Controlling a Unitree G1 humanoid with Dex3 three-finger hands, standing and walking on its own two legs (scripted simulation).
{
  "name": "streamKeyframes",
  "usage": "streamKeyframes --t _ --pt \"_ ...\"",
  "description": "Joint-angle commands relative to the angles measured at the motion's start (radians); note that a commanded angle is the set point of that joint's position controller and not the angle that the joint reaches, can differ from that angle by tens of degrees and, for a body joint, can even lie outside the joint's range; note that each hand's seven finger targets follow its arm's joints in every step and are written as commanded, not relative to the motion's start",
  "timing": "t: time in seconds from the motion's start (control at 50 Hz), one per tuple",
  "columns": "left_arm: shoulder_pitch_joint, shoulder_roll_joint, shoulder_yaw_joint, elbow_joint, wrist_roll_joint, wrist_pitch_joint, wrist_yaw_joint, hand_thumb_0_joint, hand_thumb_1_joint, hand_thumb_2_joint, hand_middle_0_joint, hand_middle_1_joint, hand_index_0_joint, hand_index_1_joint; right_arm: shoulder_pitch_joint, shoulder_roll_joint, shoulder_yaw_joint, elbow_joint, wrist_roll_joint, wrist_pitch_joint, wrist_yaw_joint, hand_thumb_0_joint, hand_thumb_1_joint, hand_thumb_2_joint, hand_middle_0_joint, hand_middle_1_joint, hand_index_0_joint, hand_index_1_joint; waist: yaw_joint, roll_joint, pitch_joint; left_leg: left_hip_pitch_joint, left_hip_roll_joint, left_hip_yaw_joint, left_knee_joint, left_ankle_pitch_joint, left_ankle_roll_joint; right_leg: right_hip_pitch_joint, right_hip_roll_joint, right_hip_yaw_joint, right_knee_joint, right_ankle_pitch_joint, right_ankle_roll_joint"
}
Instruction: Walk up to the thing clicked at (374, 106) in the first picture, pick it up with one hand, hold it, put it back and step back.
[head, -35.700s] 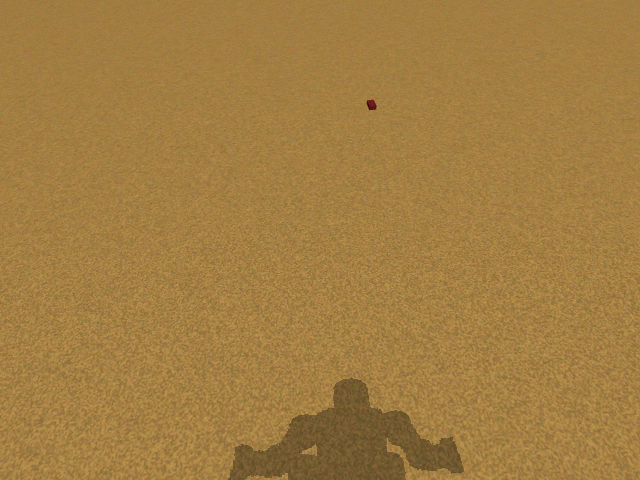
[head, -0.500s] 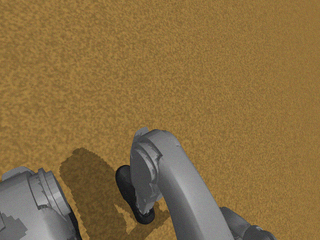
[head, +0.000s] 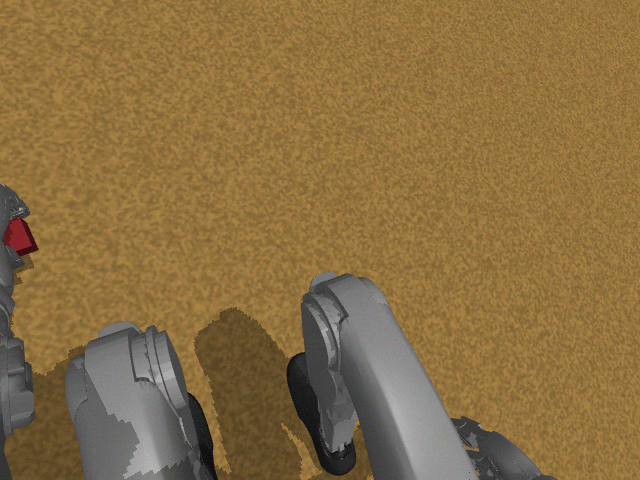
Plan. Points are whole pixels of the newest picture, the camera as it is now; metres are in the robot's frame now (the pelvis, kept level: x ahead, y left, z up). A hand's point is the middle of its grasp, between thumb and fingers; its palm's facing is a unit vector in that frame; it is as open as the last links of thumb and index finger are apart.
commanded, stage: settle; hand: left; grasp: from above
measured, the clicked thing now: out of the picture +0.45 +0.34 -0.22
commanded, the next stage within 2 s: lift in 0.10 s
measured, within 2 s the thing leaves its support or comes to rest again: neither
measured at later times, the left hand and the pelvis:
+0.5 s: hand out of the picture +0.42 +0.33 -0.12, palm faces -0.41 -0.18 -0.90, open 7.0 cm; pelvis +0.00 +0.00 +0.03, yaw +4 degrees
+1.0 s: hand out of the picture +0.35 +0.33 +0.05, palm faces -0.39 -0.18 -0.90, open 7.0 cm; pelvis -0.01 +0.00 +0.15, yaw +8 degrees
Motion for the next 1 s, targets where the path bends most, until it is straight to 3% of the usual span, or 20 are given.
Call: streamKeyframes --t 0.0,0.02,0.08,0.1,0.12,0.16,0.18,0.2,0.26,0.34,0.38,0.44,0.46,0.54,0.56,0.72,0.76,0.82,0.88,0.98 --pt "-0.316 0.204 -0.008 -0.170 0.012 -0.016 0.017 0.000 0.989 0.143 -1.372 -0.072 -1.373 -0.075 0.176 -0.249 -0.093 -0.015 0.016 0.015 -0.028 0.000 -0.904 -0.902 0.199 0.300 0.199 0.300 -0.005 0.377 -0.641 0.521 -0.019 0.009 -0.279 0.156 -0.035 0.271 0.032 0.007 -0.217 0.201 -0.038" --pt "-0.320 0.240 0.026 -0.175 0.011 -0.018 0.022 0.000 0.973 0.145 -1.357 -0.074 -1.357 -0.076 0.187 -0.255 -0.101 -0.008 0.017 0.021 -0.032 0.000 -0.903 -0.902 0.199 0.300 0.199 0.300 -0.008 0.357 -0.639 0.516 -0.021 0.012 -0.281 0.153 -0.032 0.281 0.030 0.010 -0.226 0.198 -0.036" --pt "-0.328 0.228 0.015 -0.192 0.009 -0.023 0.017 0.000 0.987 0.134 -1.372 -0.057 -1.372 -0.060 0.187 -0.236 -0.099 -0.018 0.013 0.032 -0.046 0.000 -0.903 -0.901 0.200 0.300 0.199 0.300 -0.001 0.328 -0.657 0.481 -0.030 0.048 -0.259 0.174 -0.021 0.324 0.033 0.038 -0.257 0.199 -0.033" --pt "-0.318 0.272 0.049 -0.177 0.011 -0.023 0.018 0.000 0.994 0.152 -1.372 -0.061 -1.372 -0.063 0.198 -0.231 -0.102 -0.004 0.012 0.039 -0.051 0.000 -0.898 -0.899 0.200 0.300 0.199 0.300 -0.001 0.316 -0.663 0.466 -0.028 0.049 -0.261 0.164 -0.020 0.352 0.036 0.048 -0.263 0.179 -0.033" --pt "-0.333 0.243 0.020 -0.210 0.010 -0.025 0.010 0.000 0.992 0.152 -1.376 -0.054 -1.375 -0.058 0.192 -0.220 -0.094 -0.020 0.014 0.043 -0.054 0.000 -0.899 -0.900 0.200 0.300 0.199 0.300 0.008 0.321 -0.688 0.461 -0.031 0.058 -0.258 0.186 -0.020 0.380 0.036 0.058 -0.268 0.198 -0.031" --pt "-0.321 0.264 0.036 -0.214 0.007 -0.027 0.007 0.000 1.002 0.174 -1.378 -0.074 -1.376 -0.078 0.195 -0.223 -0.104 -0.012 0.015 0.048 -0.063 0.000 -0.900 -0.900 0.200 0.300 0.199 0.300 0.020 0.320 -0.706 0.479 -0.031 0.060 -0.262 0.193 -0.020 0.380 0.034 0.058 -0.272 0.200 -0.032" --pt "-0.310 0.251 0.031 -0.202 0.006 -0.027 0.003 0.000 1.035 0.094 -1.392 -0.122 -1.419 -0.095 0.198 -0.225 -0.106 -0.009 0.014 0.049 -0.067 0.000 -0.932 -0.912 0.199 0.300 0.198 0.300 0.014 0.310 -0.696 0.480 -0.030 0.060 -0.263 0.194 -0.020 0.377 0.031 0.055 -0.272 0.205 -0.032" --pt "-0.306 0.231 0.017 -0.206 0.007 -0.024 -0.004 0.000 0.955 0.126 -1.312 -0.050 -1.339 -0.039 0.204 -0.223 -0.110 -0.009 0.015 0.052 -0.070 0.000 -0.882 -0.893 0.200 0.300 0.200 0.300 0.012 0.301 -0.702 0.491 -0.030 0.061 -0.267 0.196 -0.019 0.376 0.031 0.055 -0.277 0.210 -0.032" --pt "-0.288 0.238 0.038 -0.249 -0.008 -0.020 -0.016 0.000 1.047 0.092 -1.361 -0.122 -1.391 -0.091 0.207 -0.217 -0.122 -0.008 0.024 0.063 -0.079 0.000 -0.915 -0.906 0.199 0.300 0.199 0.300 0.042 0.342 -0.755 0.526 -0.035 0.065 -0.301 0.200 -0.023 0.390 0.026 0.050 -0.280 0.214 -0.035" --pt "-0.285 0.230 0.033 -0.313 -0.031 0.004 -0.054 0.000 1.043 0.123 -1.352 -0.146 -1.382 -0.115 0.218 -0.213 -0.144 -0.016 0.040 0.083 -0.087 0.000 -0.916 -0.906 0.199 0.300 0.199 0.300 0.053 0.334 -0.809 0.568 -0.036 0.075 -0.329 0.223 -0.019 0.424 0.024 0.058 -0.306 0.250 -0.034" --pt "-0.247 0.200 0.018 -0.318 -0.040 0.015 -0.075 0.000 1.031 0.126 -1.355 -0.115 -1.379 -0.090 0.216 -0.206 -0.155 -0.018 0.048 0.091 -0.093 0.000 -0.913 -0.905 0.200 0.300 0.199 0.300 0.058 0.312 -0.775 0.564 -0.039 0.079 -0.351 0.198 -0.016 0.413 0.021 0.063 -0.330 0.223 -0.035" --pt "-0.227 0.210 0.038 -0.410 -0.035 0.008 -0.096 0.000 0.974 0.112 -1.311 -0.112 -1.333 -0.088 0.214 -0.208 -0.171 -0.018 0.062 0.104 -0.106 0.000 -0.914 -0.905 0.200 0.300 0.199 0.300 0.090 0.328 -0.811 0.617 -0.045 0.079 -0.385 0.215 -0.020 0.417 0.012 0.062 -0.338 0.238 -0.041" --pt "-0.198 0.172 0.013 -0.405 -0.037 0.013 -0.107 0.000 0.988 0.105 -1.314 -0.108 -1.340 -0.081 0.214 -0.198 -0.174 -0.023 0.066 0.108 -0.107 0.000 -0.912 -0.904 0.200 0.300 0.199 0.300 0.085 0.327 -0.801 0.641 -0.043 0.079 -0.399 0.224 -0.021 0.419 0.012 0.062 -0.344 0.250 -0.040" --pt "-0.184 0.178 0.023 -0.490 -0.048 0.015 -0.133 0.000 0.930 0.134 -1.284 -0.104 -1.300 -0.087 0.209 -0.189 -0.197 -0.035 0.085 0.127 -0.128 0.000 -0.912 -0.905 0.200 0.300 0.199 0.300 0.108 0.283 -0.810 0.661 -0.047 0.089 -0.444 0.201 -0.013 0.438 0.007 0.082 -0.400 0.223 -0.040" --pt "-0.159 0.132 -0.003 -0.484 -0.052 0.017 -0.144 0.000 0.961 0.139 -1.296 -0.126 -1.318 -0.103 0.208 -0.182 -0.199 -0.036 0.088 0.129 -0.130 0.000 -0.910 -0.904 0.200 0.300 0.199 0.300 0.098 0.285 -0.785 0.656 -0.049 0.087 -0.463 0.182 -0.013 0.433 0.003 0.084 -0.410 0.210 -0.040" --pt "-0.071 0.094 -0.026 -0.639 -0.090 0.032 -0.205 0.000 0.918 0.171 -1.271 -0.122 -1.285 -0.108 0.180 -0.169 -0.219 -0.068 0.121 0.149 -0.181 0.000 -0.904 -0.903 0.200 0.300 0.200 0.300 0.133 0.248 -0.779 0.767 -0.050 0.060 -0.615 0.110 -0.013 0.499 -0.001 0.096 -0.509 0.152 -0.038" --pt "-0.074 0.089 -0.037 -0.711 -0.095 0.035 -0.212 0.000 0.891 0.171 -1.238 -0.151 -1.257 -0.132 0.173 -0.166 -0.223 -0.084 0.129 0.154 -0.194 0.000 -0.904 -0.902 0.200 0.300 0.200 0.300 0.140 0.271 -0.823 0.828 -0.048 0.055 -0.658 0.121 -0.018 0.539 -0.001 0.096 -0.526 0.172 -0.037" --pt "-0.016 0.057 -0.052 -0.726 -0.112 0.050 -0.214 0.000 0.888 0.136 -1.234 -0.125 -1.255 -0.104 0.161 -0.149 -0.221 -0.091 0.137 0.159 -0.213 0.000 -0.901 -0.901 0.200 0.300 0.200 0.300 0.137 0.227 -0.777 0.864 -0.049 0.053 -0.718 0.095 -0.017 0.591 0.000 0.102 -0.593 0.147 -0.033" --pt "0.006 0.080 -0.037 -0.794 -0.125 0.065 -0.217 0.000 0.875 0.138 -1.230 -0.123 -1.250 -0.104 0.148 -0.143 -0.223 -0.099 0.146 0.162 -0.236 0.000 -0.901 -0.901 0.200 0.300 0.200 0.300 0.156 0.230 -0.798 0.938 -0.051 0.063 -0.778 0.102 -0.017 0.671 -0.001 0.118 -0.656 0.142 -0.031" --pt "0.056 0.023 -0.076 -0.832 -0.132 0.099 -0.225 0.000 0.862 0.157 -1.232 -0.123 -1.246 -0.109 0.130 -0.121 -0.223 -0.096 0.160 0.165 -0.266 0.000 -0.900 -0.901 0.201 0.300 0.200 0.300 0.150 0.220 -0.757 1.043 -0.055 0.075 -0.882 0.125 -0.020 0.780 -0.001 0.134 -0.774 0.156 -0.028"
